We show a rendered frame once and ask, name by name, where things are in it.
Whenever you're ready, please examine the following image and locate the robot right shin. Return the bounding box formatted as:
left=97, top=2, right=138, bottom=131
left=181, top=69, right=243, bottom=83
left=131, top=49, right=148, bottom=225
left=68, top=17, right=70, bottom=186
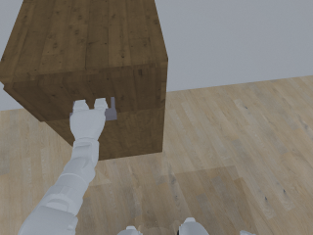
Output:
left=183, top=217, right=196, bottom=224

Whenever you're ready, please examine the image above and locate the robot left hand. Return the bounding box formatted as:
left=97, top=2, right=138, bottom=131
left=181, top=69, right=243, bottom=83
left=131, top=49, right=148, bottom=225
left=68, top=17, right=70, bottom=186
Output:
left=69, top=98, right=108, bottom=141

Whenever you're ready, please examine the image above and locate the left robot upper arm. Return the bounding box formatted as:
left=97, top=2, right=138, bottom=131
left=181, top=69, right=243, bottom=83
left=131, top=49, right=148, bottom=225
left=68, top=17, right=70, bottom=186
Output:
left=22, top=206, right=78, bottom=235

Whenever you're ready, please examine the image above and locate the robot right thigh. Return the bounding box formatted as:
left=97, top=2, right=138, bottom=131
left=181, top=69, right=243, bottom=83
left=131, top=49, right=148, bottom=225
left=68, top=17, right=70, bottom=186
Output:
left=179, top=221, right=209, bottom=235

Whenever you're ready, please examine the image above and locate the handle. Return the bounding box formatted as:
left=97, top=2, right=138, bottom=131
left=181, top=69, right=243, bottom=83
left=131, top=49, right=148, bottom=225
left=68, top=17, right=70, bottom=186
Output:
left=69, top=97, right=117, bottom=121

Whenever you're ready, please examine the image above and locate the drawer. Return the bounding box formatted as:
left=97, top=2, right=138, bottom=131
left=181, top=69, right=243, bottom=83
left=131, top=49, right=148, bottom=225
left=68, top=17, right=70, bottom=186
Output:
left=3, top=63, right=161, bottom=122

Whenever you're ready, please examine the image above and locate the robot left forearm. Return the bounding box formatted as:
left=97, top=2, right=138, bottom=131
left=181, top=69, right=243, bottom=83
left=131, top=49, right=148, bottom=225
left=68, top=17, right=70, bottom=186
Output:
left=18, top=137, right=100, bottom=235

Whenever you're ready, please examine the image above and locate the cabinet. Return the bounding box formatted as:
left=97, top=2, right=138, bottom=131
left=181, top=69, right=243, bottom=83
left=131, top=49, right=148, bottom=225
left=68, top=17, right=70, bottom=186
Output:
left=0, top=0, right=168, bottom=161

